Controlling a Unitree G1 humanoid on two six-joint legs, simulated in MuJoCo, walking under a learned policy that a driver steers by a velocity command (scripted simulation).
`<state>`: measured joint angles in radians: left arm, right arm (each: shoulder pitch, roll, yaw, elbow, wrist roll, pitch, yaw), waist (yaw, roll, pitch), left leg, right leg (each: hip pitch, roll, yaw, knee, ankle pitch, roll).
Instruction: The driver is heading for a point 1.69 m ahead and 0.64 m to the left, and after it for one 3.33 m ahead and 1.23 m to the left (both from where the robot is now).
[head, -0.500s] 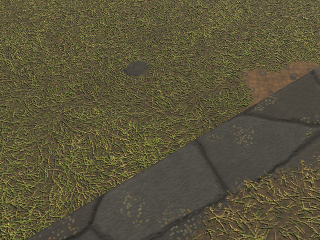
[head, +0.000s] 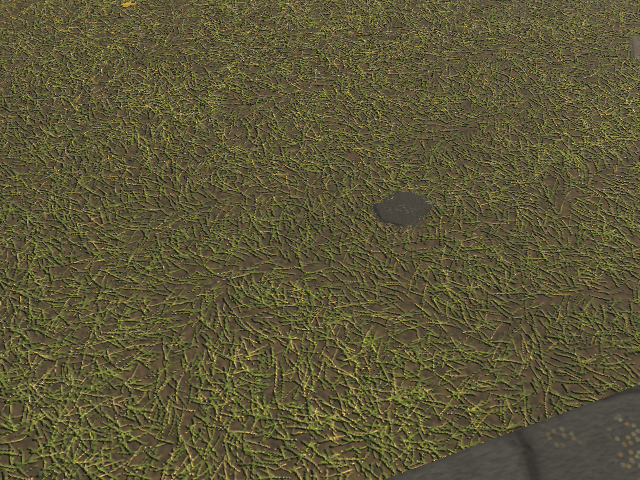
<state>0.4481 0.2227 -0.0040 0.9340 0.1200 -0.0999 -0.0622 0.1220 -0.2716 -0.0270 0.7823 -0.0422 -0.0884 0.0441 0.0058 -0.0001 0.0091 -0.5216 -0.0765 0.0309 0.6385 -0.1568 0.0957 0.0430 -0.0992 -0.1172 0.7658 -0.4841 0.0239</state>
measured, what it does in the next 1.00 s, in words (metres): walks ahead, turning left: right foot, then left foot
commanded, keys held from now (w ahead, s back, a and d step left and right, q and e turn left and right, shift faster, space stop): w+q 0.40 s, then q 0.42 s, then no key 0.08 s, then w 0.10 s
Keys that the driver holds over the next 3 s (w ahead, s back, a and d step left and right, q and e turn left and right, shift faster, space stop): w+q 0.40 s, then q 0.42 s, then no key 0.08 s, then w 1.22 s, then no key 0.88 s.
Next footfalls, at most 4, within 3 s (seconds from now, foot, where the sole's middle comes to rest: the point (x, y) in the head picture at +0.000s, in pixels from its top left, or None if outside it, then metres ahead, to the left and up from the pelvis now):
0.38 right None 0.38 -0.10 -0.75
0.76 left None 0.33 0.12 -0.75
1.18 right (318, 428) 0.67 0.05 -0.94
1.66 left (182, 418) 0.70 0.38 -0.94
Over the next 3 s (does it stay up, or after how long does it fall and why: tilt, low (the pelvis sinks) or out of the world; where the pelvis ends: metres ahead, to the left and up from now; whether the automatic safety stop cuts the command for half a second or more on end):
stays up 1.00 0.47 -0.16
